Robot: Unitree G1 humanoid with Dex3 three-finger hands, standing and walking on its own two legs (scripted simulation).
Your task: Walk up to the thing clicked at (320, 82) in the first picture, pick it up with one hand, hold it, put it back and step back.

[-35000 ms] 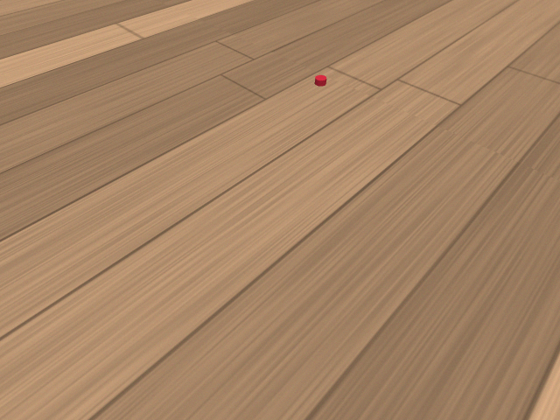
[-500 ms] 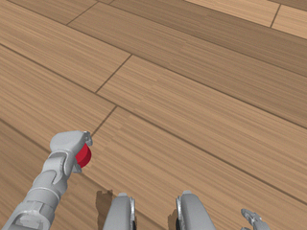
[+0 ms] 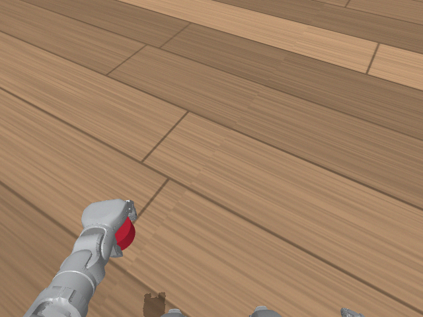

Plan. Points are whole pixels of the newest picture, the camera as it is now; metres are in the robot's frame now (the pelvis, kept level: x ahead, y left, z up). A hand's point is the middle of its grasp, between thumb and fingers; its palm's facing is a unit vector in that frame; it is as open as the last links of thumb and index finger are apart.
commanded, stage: hold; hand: left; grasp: from above
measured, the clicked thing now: (115, 231) +0.33 +0.23 -0.11
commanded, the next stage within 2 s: crouch in 2.00 s
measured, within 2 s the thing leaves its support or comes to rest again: neither
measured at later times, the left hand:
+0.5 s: hand (105, 220) +0.33 +0.23 -0.04, palm faces -0.46 -0.06 -0.88, open 9.7 cm
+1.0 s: hand (104, 224) +0.31 +0.22 -0.02, palm faces -0.47 -0.06 -0.88, open 9.8 cm
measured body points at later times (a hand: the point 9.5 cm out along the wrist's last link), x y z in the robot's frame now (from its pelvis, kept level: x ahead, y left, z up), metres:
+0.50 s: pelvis +0.02 +0.01 +0.03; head +0.05 +0.00 +0.48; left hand +0.35 +0.23 +0.01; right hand +0.13 -0.26 -0.09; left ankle +0.03 +0.13 -0.69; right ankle +0.03 -0.14 -0.69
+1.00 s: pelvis +0.01 +0.00 +0.04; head +0.03 -0.02 +0.49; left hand +0.33 +0.22 +0.03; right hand +0.14 -0.26 -0.08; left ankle +0.03 +0.13 -0.69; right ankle +0.03 -0.14 -0.69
